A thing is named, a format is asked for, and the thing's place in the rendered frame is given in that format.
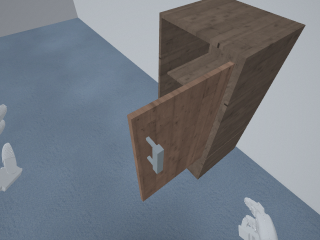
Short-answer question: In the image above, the handle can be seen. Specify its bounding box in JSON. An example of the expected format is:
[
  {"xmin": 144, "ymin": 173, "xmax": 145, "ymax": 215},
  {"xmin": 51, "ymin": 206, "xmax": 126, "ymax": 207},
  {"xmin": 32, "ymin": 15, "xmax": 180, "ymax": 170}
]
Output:
[{"xmin": 146, "ymin": 136, "xmax": 164, "ymax": 174}]

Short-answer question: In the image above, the robot right hand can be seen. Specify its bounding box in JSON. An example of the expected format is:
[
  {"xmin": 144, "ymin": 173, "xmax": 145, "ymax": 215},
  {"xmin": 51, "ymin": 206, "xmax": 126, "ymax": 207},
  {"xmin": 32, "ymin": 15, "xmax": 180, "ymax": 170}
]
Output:
[{"xmin": 238, "ymin": 197, "xmax": 278, "ymax": 240}]

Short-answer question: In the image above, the robot left hand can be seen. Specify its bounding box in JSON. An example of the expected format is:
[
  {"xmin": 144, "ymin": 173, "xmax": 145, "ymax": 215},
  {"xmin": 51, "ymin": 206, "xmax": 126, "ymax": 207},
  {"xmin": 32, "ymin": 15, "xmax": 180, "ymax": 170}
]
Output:
[{"xmin": 0, "ymin": 104, "xmax": 23, "ymax": 192}]

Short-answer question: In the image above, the cupboard door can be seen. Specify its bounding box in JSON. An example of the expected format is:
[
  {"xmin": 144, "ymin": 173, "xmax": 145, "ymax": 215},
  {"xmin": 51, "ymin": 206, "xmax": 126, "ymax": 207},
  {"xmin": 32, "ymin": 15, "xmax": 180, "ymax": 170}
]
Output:
[{"xmin": 127, "ymin": 61, "xmax": 235, "ymax": 202}]

